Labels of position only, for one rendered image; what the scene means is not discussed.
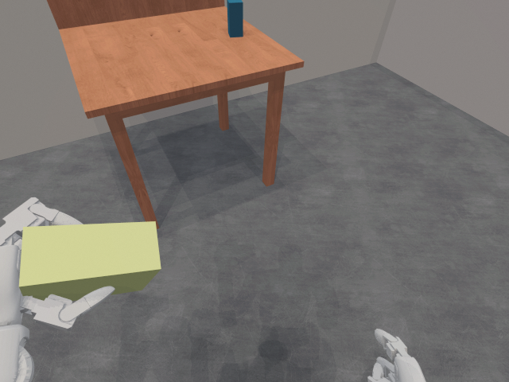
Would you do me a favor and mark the right robot hand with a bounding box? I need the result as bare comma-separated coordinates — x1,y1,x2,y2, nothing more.
367,329,426,382

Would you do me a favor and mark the left robot hand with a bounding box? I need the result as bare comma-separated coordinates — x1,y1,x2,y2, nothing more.
0,197,115,332

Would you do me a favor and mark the robot left forearm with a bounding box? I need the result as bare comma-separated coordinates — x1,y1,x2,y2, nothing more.
0,324,34,382

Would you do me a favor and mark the table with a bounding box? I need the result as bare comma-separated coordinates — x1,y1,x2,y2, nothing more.
47,0,304,229

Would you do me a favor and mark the sponge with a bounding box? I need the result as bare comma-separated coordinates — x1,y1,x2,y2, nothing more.
19,221,161,301

